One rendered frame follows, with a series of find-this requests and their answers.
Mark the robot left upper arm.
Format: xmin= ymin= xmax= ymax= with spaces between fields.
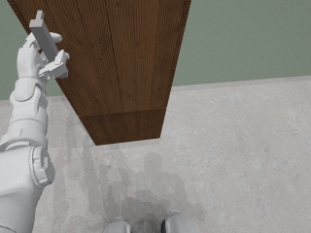
xmin=0 ymin=145 xmax=55 ymax=233

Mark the handle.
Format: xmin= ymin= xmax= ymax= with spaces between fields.
xmin=29 ymin=10 xmax=69 ymax=79

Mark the robot left forearm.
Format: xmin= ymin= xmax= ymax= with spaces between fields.
xmin=0 ymin=78 xmax=49 ymax=152

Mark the robot right thigh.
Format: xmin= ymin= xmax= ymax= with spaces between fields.
xmin=165 ymin=215 xmax=203 ymax=233

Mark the cupboard door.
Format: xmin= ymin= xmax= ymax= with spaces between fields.
xmin=13 ymin=0 xmax=186 ymax=117

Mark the right robot shin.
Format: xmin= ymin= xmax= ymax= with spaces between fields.
xmin=170 ymin=211 xmax=181 ymax=216

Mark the robot left hand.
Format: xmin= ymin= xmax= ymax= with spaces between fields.
xmin=17 ymin=32 xmax=70 ymax=86

